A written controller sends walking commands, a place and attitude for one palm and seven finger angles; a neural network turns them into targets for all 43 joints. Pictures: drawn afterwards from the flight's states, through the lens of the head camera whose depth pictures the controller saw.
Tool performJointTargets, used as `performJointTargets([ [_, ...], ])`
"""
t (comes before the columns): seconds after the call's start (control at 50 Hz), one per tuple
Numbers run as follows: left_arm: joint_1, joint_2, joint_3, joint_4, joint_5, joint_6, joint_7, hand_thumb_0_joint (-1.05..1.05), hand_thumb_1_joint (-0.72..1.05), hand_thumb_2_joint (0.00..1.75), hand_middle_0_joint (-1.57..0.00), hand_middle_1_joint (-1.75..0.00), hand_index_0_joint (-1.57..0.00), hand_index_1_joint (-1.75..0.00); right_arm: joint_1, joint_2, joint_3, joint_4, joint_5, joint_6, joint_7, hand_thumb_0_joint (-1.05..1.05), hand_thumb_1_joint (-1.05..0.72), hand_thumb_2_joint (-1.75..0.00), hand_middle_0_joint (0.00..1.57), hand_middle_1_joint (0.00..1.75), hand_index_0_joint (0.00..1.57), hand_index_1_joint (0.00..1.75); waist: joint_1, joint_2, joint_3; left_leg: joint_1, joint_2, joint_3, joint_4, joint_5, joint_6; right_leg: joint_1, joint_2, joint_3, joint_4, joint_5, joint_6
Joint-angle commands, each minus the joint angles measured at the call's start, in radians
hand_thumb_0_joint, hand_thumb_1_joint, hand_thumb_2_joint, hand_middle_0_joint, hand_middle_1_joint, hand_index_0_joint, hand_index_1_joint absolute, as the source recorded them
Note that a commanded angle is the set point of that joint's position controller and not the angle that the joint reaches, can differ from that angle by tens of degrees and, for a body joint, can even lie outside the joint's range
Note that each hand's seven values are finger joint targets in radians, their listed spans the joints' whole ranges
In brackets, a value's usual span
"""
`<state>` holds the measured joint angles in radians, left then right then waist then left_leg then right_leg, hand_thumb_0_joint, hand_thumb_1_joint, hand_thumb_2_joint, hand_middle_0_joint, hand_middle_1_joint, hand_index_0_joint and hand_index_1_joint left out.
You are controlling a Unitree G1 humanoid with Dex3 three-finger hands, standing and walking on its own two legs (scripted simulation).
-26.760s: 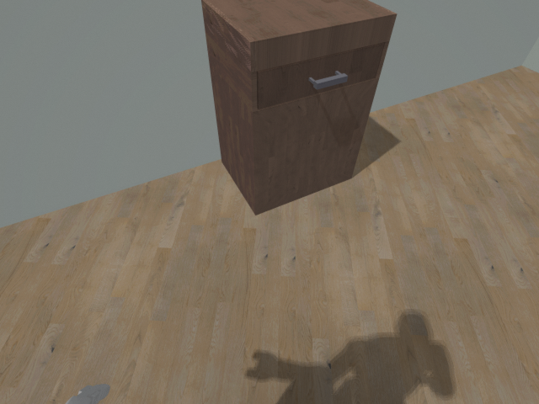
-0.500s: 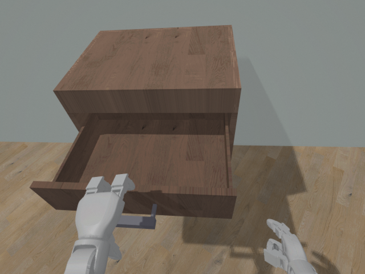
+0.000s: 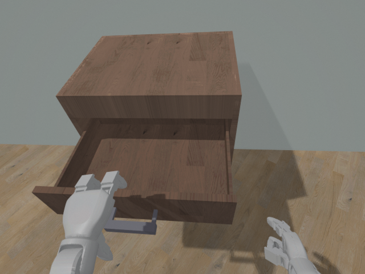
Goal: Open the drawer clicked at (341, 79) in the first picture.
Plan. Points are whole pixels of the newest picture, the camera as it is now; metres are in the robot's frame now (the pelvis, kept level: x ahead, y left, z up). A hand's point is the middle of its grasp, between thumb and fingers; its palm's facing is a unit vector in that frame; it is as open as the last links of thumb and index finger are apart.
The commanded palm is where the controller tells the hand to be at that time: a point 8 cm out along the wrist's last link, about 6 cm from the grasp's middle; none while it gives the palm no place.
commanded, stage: lift the hand off the handle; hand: left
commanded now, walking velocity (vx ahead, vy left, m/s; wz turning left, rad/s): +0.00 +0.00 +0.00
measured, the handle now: (132, 219) +0.26 +0.19 -0.10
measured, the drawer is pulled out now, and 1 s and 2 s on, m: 0.29 0.29 0.29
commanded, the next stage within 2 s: draw the hand back to the body in 0.12 s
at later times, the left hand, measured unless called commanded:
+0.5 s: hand (93, 209) +0.21 +0.22 +0.06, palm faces +0.11 -0.14 -0.98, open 13.9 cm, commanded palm +0.18 +0.21 +0.12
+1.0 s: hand (84, 206) +0.20 +0.21 +0.11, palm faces +0.29 -0.84 -0.45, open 13.5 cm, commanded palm +0.16 +0.26 +0.15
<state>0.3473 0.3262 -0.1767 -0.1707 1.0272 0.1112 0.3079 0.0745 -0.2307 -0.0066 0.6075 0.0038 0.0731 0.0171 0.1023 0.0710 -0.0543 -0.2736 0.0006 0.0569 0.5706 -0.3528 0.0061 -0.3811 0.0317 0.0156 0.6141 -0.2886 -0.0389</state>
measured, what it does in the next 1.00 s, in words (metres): stands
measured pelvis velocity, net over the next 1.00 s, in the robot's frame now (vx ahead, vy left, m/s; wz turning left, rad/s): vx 0.02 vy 0.01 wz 0.06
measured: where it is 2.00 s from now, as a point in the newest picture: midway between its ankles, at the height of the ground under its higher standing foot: outside the picture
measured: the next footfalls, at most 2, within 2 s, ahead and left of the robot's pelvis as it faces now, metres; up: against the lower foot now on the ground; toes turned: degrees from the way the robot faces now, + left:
none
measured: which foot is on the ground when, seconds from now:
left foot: down 0.00-1.00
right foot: down 0.00-1.00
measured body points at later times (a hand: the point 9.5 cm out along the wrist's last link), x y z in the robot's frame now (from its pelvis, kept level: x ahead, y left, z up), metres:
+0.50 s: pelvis +0.01 +0.01 +0.00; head +0.02 -0.03 +0.45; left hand +0.20 +0.22 +0.12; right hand +0.23 -0.18 -0.09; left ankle -0.04 +0.12 -0.73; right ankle +0.02 -0.09 -0.73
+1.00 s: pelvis +0.02 +0.01 +0.01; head +0.02 -0.01 +0.46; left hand +0.18 +0.25 +0.14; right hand +0.24 -0.18 -0.07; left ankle -0.04 +0.12 -0.73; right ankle +0.02 -0.09 -0.73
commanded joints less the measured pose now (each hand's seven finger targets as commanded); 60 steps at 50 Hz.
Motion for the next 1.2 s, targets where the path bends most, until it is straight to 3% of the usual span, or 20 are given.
performJointTargets([
  [0.0,-0.133,0.115,0.084,-0.242,-0.001,-0.017,0.031,0.0,-0.5,0.3,-0.3,-1.2,-0.3,-1.2,-0.171,-0.074,-0.026,-0.166,-0.005,-0.048,0.0,0.0,-0.9,-0.9,0.2,0.3,0.2,0.3,-0.007,-0.107,-0.154,0.009,-0.019,-0.031,-0.059,0.248,0.017,0.143,-0.019,0.075,-0.114,0.237,-0.007],
  [0.08,-0.131,0.073,0.036,-0.209,0.007,-0.017,0.012,0.0,-0.5,0.3,-0.3,-1.2,-0.3,-1.2,-0.158,-0.076,-0.022,-0.166,-0.007,-0.051,0.004,0.0,-0.9,-0.9,0.2,0.3,0.2,0.3,-0.008,-0.098,-0.145,0.015,-0.013,-0.032,-0.063,0.255,0.017,0.12,-0.017,0.049,-0.11,0.218,-0.006],
  [0.16,-0.132,0.106,0.071,-0.222,0.01,-0.026,0.01,0.0,-0.5,0.3,-0.3,-1.2,-0.3,-1.2,-0.167,-0.073,-0.022,-0.173,-0.002,-0.048,0.007,0.0,-0.9,-0.9,0.2,0.3,0.2,0.3,0.002,-0.104,-0.163,0.02,-0.01,-0.036,-0.069,0.259,0.012,0.133,-0.012,0.054,-0.106,0.219,-0.012],
  [0.24,-0.115,0.135,0.104,-0.288,0.036,-0.038,0.032,0.0,-0.5,0.3,-0.3,-1.2,-0.3,-1.2,-0.148,-0.068,-0.017,-0.187,-0.012,-0.055,0.013,0.0,-0.9,-0.9,0.2,0.3,0.2,0.3,0.021,-0.044,-0.225,0.035,-0.007,-0.036,-0.056,0.305,0.007,0.149,-0.013,0.054,-0.081,0.252,-0.021],
  [0.28,-0.084,0.135,0.112,-0.298,0.028,-0.039,0.043,0.0,-0.5,0.3,-0.3,-1.2,-0.3,-1.2,-0.15,-0.066,-0.017,-0.187,-0.01,-0.054,0.014,0.0,-0.9,-0.9,0.2,0.3,0.2,0.3,0.022,-0.012,-0.213,0.04,-0.004,-0.036,-0.059,0.335,0.002,0.151,-0.01,0.046,-0.076,0.277,-0.024],
  [0.32,-0.058,0.155,0.152,-0.288,0.008,-0.026,0.043,0.0,-0.5,0.3,-0.3,-1.2,-0.3,-1.2,-0.174,-0.069,-0.016,-0.189,-0.001,-0.052,0.015,0.0,-0.9,-0.9,0.2,0.3,0.2,0.3,0.015,-0.038,-0.185,0.036,0.002,-0.048,-0.066,0.334,-0.003,0.15,-0.005,0.056,-0.085,0.283,-0.025],
  [0.42,-0.043,0.11,0.099,-0.289,-0.029,0.013,-0.001,0.0,-0.5,0.3,-0.3,-1.2,-0.3,-1.2,-0.187,-0.075,-0.014,-0.199,0.012,-0.044,0.023,0.0,-0.9,-0.9,0.2,0.3,0.2,0.3,0.0,-0.076,-0.126,0.032,0.013,-0.052,-0.085,0.303,0.005,0.13,-0.01,0.038,-0.107,0.239,-0.016],
  [0.58,-0.003,0.189,0.162,-0.369,-0.02,-0.03,-0.04,0.0,-0.5,0.3,-0.3,-1.2,-0.3,-1.2,-0.143,-0.078,-0.001,-0.214,0.001,-0.048,0.014,0.0,-0.9,-0.9,0.2,0.3,0.2,0.3,0.02,-0.042,-0.146,0.052,0.01,-0.047,-0.085,0.311,0.009,0.155,-0.021,0.034,-0.117,0.234,-0.016],
  [0.66,0.026,0.246,0.241,-0.397,-0.051,-0.052,-0.038,0.0,-0.5,0.3,-0.3,-1.2,-0.3,-1.2,-0.139,-0.083,-0.006,-0.218,0.002,-0.049,0.005,0.0,-0.9,-0.9,0.2,0.3,0.2,0.3,0.019,-0.062,-0.144,0.063,0.012,-0.05,-0.083,0.305,0.011,0.17,-0.026,0.055,-0.135,0.268,-0.014],
  [0.74,0.039,0.242,0.252,-0.423,-0.065,-0.059,-0.049,0.0,-0.5,0.3,-0.3,-1.2,-0.3,-1.2,-0.133,-0.089,-0.005,-0.218,0.0,-0.048,0.007,0.0,-0.9,-0.9,0.2,0.3,0.2,0.3,0.014,-0.03,-0.141,0.071,0.015,-0.052,-0.082,0.323,0.01,0.164,-0.036,0.051,-0.138,0.282,-0.013],
  [0.8,0.082,0.258,0.267,-0.429,-0.094,-0.062,-0.067,0.0,-0.5,0.3,-0.3,-1.2,-0.3,-1.2,-0.132,-0.097,-0.008,-0.225,0.002,-0.046,0.002,0.0,-0.9,-0.9,0.2,0.3,0.2,0.3,0.012,-0.06,-0.136,0.07,0.013,-0.052,-0.081,0.332,0.012,0.181,-0.042,0.049,-0.144,0.324,-0.005],
  [0.82,0.009,-0.063,0.226,-0.5,-0.837,-0.121,-0.12,0.0,-0.47,0.32,-0.3,-1.18,-0.3,-1.18,-0.049,-0.031,-0.01,-0.279,0.027,-0.122,-0.026,0.0,-0.9,-0.9,0.2,0.3,0.2,0.3,-0.087,-0.119,-0.095,0.188,0.044,-0.065,-0.086,0.283,0.047,0.232,-0.036,-0.039,-0.136,0.272,0.016],
  [0.84,0.151,0.031,0.282,-0.359,-0.881,-0.153,-0.127,0.0,-0.43,0.33,-0.29,-1.15,-0.29,-1.15,-0.031,-0.052,0.001,-0.253,0.025,-0.175,-0.049,0.0,-0.9,-0.9,0.2,0.3,0.2,0.3,-0.062,-0.168,-0.068,0.177,0.055,-0.063,-0.094,0.281,0.047,0.221,-0.034,-0.048,-0.138,0.222,0.023],
  [0.88,0.16,0.084,0.349,-0.46,-0.958,-0.197,-0.141,0.0,-0.36,0.36,-0.29,-1.11,-0.29,-1.11,-0.029,-0.057,0.008,-0.242,0.015,-0.191,-0.083,0.0,-0.9,-0.9,0.2,0.3,0.2,0.3,-0.051,-0.171,-0.051,0.156,0.054,-0.063,-0.122,0.272,0.038,0.24,-0.054,-0.057,-0.173,0.221,0.026],
  [0.92,0.101,0.159,0.422,-0.568,-0.996,-0.239,-0.138,0.0,-0.29,0.39,-0.29,-1.07,-0.29,-1.07,-0.032,-0.06,0.015,-0.23,0.005,-0.23,-0.107,0.0,-0.9,-0.9,0.2,0.3,0.2,0.3,-0.044,-0.055,-0.075,0.176,0.045,-0.062,-0.13,0.304,0.026,0.261,-0.067,-0.045,-0.183,0.239,0.024],
  [0.94,0.082,0.146,0.413,-0.621,-0.998,-0.258,-0.137,0.0,-0.26,0.4,-0.28,-1.04,-0.28,-1.04,-0.01,-0.053,0.022,-0.231,-0.002,-0.254,-0.111,0.0,-0.9,-0.9,0.2,0.3,0.2,0.3,-0.043,0.016,-0.092,0.18,0.039,-0.057,-0.134,0.355,0.022,0.273,-0.075,-0.047,-0.181,0.274,0.02],
  [1.0,0.131,0.109,0.409,-0.578,-1.023,-0.259,-0.147,0.0,-0.15,0.45,-0.27,-0.98,-0.27,-0.98,0.013,-0.046,0.024,-0.2,-0.003,-0.277,-0.109,0.0,-0.9,-0.9,0.2,0.3,0.2,0.3,-0.049,0.062,-0.015,0.16,0.048,-0.061,-0.142,0.415,0.006,0.265,-0.079,-0.057,-0.198,0.311,0.015],
  [1.06,0.155,0.092,0.421,-0.52,-1.04,-0.265,-0.162,0.0,-0.05,0.5,-0.27,-0.91,-0.27,-0.91,0.007,-0.051,0.016,-0.179,-0.004,-0.283,-0.104,0.0,-0.9,-0.9,0.2,0.3,0.2,0.3,-0.051,-0.007,0.044,0.135,0.053,-0.069,-0.152,0.394,0.008,0.257,-0.072,-0.065,-0.215,0.308,0.016],
  [1.1,0.164,0.095,0.438,-0.522,-1.046,-0.274,-0.172,0.0,0.02,0.52,-0.26,-0.86,-0.26,-0.86,0.002,-0.057,0.008,-0.179,-0.004,-0.285,-0.101,0.0,-0.9,-0.9,0.2,0.3,0.2,0.3,-0.047,-0.05,0.015,0.139,0.053,-0.065,-0.148,0.402,0.014,0.275,-0.075,-0.061,-0.214,0.335,0.02],
  [1.18,0.202,0.096,0.459,-0.533,-1.056,-0.289,-0.187,0.0,0.17,0.58,-0.25,-0.77,-0.25,-0.77,-0.012,-0.059,-0.002,-0.171,-0.001,-0.28,-0.093,0.0,-0.9,-0.9,0.2,0.3,0.2,0.3,-0.041,-0.047,-0.039,0.154,0.053,-0.062,-0.148,0.443,0.013,0.302,-0.076,-0.06,-0.208,0.374,0.022],
])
